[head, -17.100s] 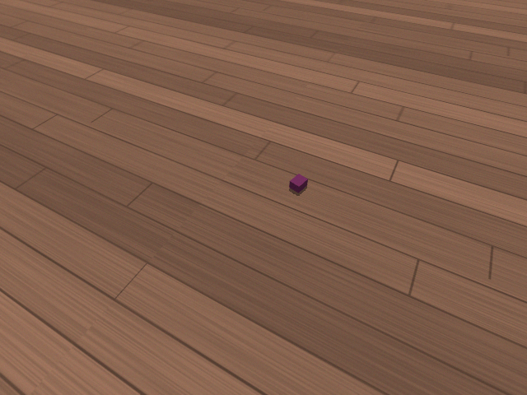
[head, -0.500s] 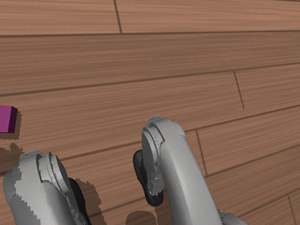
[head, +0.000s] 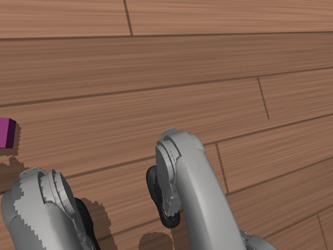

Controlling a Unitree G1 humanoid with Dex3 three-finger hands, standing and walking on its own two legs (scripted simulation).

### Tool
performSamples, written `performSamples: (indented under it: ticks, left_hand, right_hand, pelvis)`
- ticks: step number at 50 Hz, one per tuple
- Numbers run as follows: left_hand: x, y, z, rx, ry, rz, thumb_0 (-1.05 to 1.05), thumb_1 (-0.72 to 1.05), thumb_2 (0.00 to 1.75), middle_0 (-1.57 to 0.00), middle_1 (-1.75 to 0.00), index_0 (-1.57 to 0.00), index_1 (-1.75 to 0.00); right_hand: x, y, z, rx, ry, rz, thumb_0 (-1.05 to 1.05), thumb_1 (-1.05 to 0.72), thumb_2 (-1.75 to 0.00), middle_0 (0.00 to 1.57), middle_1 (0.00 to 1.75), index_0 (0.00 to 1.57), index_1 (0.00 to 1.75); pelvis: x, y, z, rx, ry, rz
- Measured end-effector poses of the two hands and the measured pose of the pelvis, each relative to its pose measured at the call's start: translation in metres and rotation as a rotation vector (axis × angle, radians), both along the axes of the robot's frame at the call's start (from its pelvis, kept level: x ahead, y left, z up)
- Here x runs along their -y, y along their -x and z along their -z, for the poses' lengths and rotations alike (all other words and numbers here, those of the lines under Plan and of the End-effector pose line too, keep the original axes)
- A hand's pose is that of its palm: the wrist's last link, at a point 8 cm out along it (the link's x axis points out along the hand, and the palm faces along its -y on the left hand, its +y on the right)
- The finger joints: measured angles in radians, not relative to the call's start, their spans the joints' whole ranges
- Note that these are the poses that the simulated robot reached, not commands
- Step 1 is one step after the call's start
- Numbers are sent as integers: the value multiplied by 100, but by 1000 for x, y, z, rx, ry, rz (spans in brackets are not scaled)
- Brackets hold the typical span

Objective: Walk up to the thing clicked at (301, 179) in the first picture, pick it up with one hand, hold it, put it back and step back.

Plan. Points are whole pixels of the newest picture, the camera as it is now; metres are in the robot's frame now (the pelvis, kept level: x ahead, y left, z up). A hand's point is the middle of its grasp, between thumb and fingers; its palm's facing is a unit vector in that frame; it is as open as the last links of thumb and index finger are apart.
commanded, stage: rise first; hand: left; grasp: from above
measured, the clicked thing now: out of the picture +0.43 +0.31 -0.30
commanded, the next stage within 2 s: approach in 1.08 s
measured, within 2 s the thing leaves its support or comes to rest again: neither
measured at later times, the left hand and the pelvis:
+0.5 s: hand out of the picture +0.41 +0.35 -0.18, palm faces +0.05 -0.45 -0.89, open 12.5 cm; pelvis +0.00 +0.00 +0.00, yaw +0 degrees
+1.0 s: hand out of the picture +0.41 +0.35 -0.18, palm faces +0.04 -0.45 -0.89, open 12.7 cm; pelvis +0.00 +0.00 +0.00, yaw +0 degrees
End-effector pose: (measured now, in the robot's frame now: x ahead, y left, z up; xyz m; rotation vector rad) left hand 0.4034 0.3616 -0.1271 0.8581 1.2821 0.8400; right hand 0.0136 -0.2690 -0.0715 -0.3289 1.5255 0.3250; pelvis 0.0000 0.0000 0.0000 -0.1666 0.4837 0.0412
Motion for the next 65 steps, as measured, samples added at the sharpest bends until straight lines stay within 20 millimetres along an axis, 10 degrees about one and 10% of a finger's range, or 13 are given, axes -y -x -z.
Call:
performSamples:
  ticks: [65]
  left_hand:
    - [7,4,-9,-29,-6,24,0,-31,84,-32,-75,-29,-79]
  right_hand:
    - [-3,4,-3,2,-13,23,0,-92,-90,19,30,19,30]
  pelvis:
    - [1,0,-6,-17,-8,-3]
